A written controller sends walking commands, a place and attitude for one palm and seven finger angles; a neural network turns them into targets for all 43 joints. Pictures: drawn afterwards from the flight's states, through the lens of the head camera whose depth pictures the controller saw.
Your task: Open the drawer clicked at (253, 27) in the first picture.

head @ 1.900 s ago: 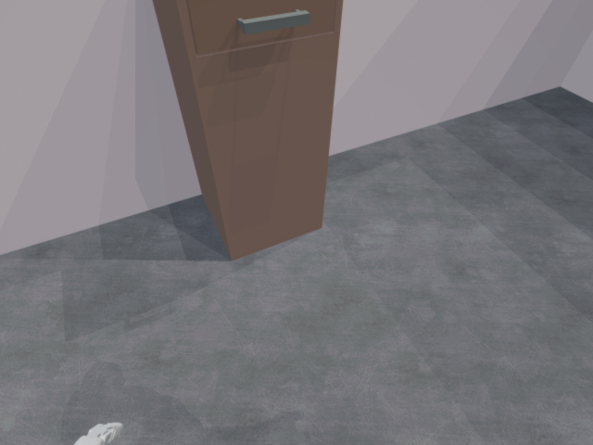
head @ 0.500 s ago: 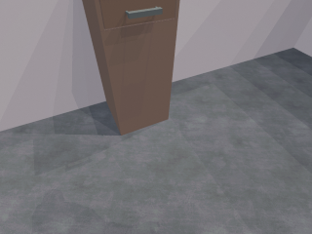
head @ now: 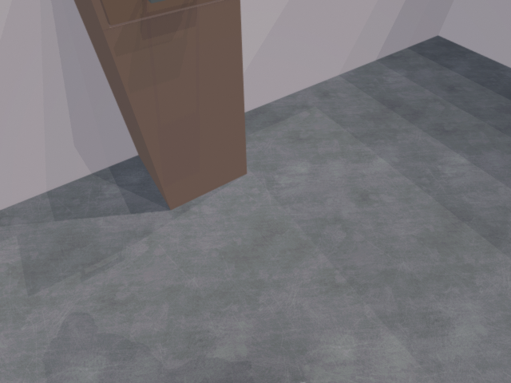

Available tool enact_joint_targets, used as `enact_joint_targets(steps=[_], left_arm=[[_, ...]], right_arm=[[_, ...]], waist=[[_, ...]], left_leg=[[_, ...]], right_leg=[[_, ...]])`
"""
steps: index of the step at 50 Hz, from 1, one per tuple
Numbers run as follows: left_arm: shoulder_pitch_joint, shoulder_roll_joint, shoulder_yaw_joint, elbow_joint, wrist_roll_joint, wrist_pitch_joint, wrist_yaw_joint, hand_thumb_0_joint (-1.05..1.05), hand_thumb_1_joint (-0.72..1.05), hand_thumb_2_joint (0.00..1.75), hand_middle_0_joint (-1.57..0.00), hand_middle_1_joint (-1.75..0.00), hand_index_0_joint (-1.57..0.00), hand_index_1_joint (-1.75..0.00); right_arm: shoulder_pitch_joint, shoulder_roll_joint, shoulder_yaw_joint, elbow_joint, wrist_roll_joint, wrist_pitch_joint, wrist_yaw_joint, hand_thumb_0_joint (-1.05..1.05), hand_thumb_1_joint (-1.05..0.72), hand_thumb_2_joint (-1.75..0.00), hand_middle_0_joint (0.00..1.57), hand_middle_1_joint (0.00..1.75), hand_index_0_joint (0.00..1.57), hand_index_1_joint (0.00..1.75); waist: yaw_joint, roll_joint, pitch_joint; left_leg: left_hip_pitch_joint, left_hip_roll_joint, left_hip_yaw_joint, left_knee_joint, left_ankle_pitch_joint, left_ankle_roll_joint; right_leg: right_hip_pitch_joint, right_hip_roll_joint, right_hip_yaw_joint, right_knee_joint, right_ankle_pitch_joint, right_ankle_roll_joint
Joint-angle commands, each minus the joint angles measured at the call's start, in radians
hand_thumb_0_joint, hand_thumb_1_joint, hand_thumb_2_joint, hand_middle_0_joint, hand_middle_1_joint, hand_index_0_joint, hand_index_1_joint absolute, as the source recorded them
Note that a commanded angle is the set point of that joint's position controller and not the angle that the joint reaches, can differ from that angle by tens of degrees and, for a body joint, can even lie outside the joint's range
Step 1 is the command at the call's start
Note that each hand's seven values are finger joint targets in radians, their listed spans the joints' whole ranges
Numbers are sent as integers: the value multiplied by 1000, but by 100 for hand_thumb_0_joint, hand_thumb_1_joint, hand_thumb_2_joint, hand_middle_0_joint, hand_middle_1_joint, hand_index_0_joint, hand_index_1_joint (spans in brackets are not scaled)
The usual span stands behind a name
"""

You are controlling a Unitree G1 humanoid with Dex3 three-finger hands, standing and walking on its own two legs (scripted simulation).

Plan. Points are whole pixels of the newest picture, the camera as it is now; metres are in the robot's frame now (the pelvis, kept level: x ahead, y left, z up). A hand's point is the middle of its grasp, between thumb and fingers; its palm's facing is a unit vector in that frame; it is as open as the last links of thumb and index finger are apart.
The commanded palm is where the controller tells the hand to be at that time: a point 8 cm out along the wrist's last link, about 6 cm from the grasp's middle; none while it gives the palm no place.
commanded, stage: walk to a spot facing it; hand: left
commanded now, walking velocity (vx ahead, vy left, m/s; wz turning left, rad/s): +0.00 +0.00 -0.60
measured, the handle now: out of the picture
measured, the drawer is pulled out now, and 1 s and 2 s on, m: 0.00 0.00 0.00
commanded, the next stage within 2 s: none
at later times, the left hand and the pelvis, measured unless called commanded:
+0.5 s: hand out of the picture +0.07 +0.21 -0.15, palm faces -0.14 -0.96 -0.23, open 7.4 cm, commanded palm none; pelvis +0.01 +0.01 +0.02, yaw -14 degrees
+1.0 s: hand (235, 287) +0.32 +0.08 -0.17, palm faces -0.58 -0.80 -0.13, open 7.4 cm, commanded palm none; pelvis +0.14 -0.01 +0.00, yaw -33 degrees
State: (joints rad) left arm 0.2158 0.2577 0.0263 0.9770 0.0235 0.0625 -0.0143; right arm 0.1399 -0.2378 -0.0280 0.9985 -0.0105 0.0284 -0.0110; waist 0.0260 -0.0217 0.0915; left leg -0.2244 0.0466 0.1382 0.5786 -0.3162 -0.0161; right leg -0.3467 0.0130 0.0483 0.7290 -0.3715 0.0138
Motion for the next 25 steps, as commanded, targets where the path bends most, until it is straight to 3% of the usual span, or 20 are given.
enact_joint_targets(steps=[1,2,3,4,5,6,7,8,10,13,16,20,23,24,25], left_arm=[[127,121,54,-68,0,-26,0,0,90,90,-20,-30,-20,-30],[154,205,73,-68,15,-42,9,0,90,90,-20,-30,-20,-30],[164,271,80,-77,8,-45,23,0,90,90,-20,-30,-20,-30],[150,243,78,-83,-2,-39,32,0,90,90,-20,-30,-20,-30],[99,211,80,-99,-2,-39,36,0,90,90,-20,-30,-20,-30],[53,188,74,-113,-4,-40,31,0,90,90,-20,-30,-20,-30],[32,167,68,-120,-8,-45,29,0,90,90,-20,-30,-20,-30],[44,153,67,-122,-11,-50,27,0,90,90,-20,-30,-20,-30],[59,148,70,-117,-10,-55,30,0,90,90,-20,-30,-20,-30],[107,140,76,-102,-9,-59,25,0,90,90,-20,-30,-20,-30],[135,136,79,-93,-3,-67,20,0,90,90,-20,-30,-20,-30],[145,151,83,-92,4,-73,17,0,90,90,-20,-30,-20,-30],[107,165,88,-109,6,-68,14,0,90,90,-20,-30,-20,-30],[82,166,89,-117,5,-66,14,0,90,90,-20,-30,-20,-30],[47,163,90,-125,3,-63,14,0,90,90,-20,-30,-20,-30]], right_arm=[[-70,-207,-66,-113,-7,-20,-19,0,-90,-90,20,30,20,30],[-40,-141,-57,-127,-1,-9,-14,0,-90,-90,20,30,20,30],[-59,-90,-46,-164,0,-5,-12,0,-90,-90,20,30,20,30],[-46,-121,-53,-153,1,4,-15,0,-90,-90,20,30,20,30],[-52,-122,-58,-144,-1,6,-12,0,-90,-90,20,30,20,30],[-47,-124,-60,-128,-1,4,-9,0,-90,-90,20,30,20,30],[-24,-121,-60,-117,-4,2,-7,0,-90,-90,20,30,20,30],[-19,-113,-60,-113,-5,2,-6,0,-90,-90,20,30,20,30],[9,-102,-60,-103,-6,2,-8,0,-90,-90,20,30,20,30],[3,-101,-55,-112,-15,0,-7,0,-90,-90,20,30,20,30],[-34,-102,-55,-135,-19,-11,0,0,-90,-90,20,30,20,30],[-57,-92,-53,-163,-12,-29,6,0,-90,-90,20,30,20,30],[-4,-80,-48,-166,-3,-47,3,0,-90,-90,20,30,20,30],[30,-78,-48,-156,1,-53,1,0,-90,-90,20,30,20,30],[99,-74,-49,-137,4,-60,-3,0,-90,-90,20,30,20,30]], waist=[[56,110,-114],[56,-191,-112],[52,-334,-84],[41,-236,-94],[28,-229,-62],[6,-142,-43],[-8,-116,-59],[-7,-86,-79],[-13,-76,-139],[6,-78,-164],[26,-103,-127],[41,-131,-110],[25,-153,-131],[10,-155,-136],[-28,-142,-144]], left_leg=[[-77,241,-96,51,301,87],[-226,80,6,325,2,-10],[-356,-26,-69,517,-288,-39],[-325,-2,-173,576,-234,-22],[-336,18,-181,591,-173,-18],[-340,27,-188,612,-101,-23],[-331,31,-184,606,-46,-30],[-320,25,-177,592,-19,-38],[-323,22,-176,565,2,-48],[-352,18,-169,533,3,-58],[-361,19,-162,462,-25,-60],[-305,1,-146,283,-96,-48],[-157,-37,-136,100,-122,-25],[-67,-50,-133,20,-105,-15],[67,-60,-125,-93,-50,-6]], right_leg=[[143,-57,-12,-118,92,-11],[197,-213,265,-346,303,-62],[150,-379,557,-447,499,-146],[127,-356,492,-470,340,-176],[78,-303,472,-490,222,-146],[73,-262,428,-469,190,-139],[88,-233,379,-457,213,-134],[105,-209,355,-446,248,-128],[182,-195,328,-426,292,-125],[234,-178,370,-466,101,-137],[211,-180,428,-510,-79,-168],[180,-179,479,-533,-162,-203],[122,-149,476,-507,-94,-203],[67,-135,468,-488,-69,-192],[-18,-102,441,-444,-81,-163]])
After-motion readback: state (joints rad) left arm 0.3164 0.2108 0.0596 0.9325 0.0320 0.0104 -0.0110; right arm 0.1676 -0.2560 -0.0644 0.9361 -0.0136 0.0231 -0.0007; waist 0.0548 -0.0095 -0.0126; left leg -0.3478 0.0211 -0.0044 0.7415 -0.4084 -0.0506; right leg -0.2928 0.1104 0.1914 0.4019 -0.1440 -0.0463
